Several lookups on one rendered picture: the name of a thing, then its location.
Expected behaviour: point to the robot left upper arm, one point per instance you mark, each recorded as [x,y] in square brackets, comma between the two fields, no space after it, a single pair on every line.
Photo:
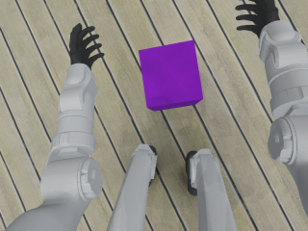
[67,187]

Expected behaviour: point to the robot right upper arm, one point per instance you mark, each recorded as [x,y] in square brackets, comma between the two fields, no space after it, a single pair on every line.
[288,144]

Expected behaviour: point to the left robot hand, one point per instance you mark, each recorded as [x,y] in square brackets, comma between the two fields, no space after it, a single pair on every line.
[78,53]

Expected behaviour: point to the carton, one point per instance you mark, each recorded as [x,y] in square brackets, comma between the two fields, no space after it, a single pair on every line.
[170,76]

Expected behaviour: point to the left robot forearm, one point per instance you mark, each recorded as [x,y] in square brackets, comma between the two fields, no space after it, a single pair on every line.
[74,134]

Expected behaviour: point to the robot right thigh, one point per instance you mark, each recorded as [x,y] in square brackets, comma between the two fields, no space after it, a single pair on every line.
[214,209]

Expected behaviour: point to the right robot hand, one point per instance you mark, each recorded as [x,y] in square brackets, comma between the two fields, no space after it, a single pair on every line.
[266,12]

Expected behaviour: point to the robot right shin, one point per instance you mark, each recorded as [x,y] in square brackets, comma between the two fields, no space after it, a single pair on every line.
[203,151]

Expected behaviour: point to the right robot forearm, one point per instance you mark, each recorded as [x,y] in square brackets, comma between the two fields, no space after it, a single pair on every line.
[286,65]

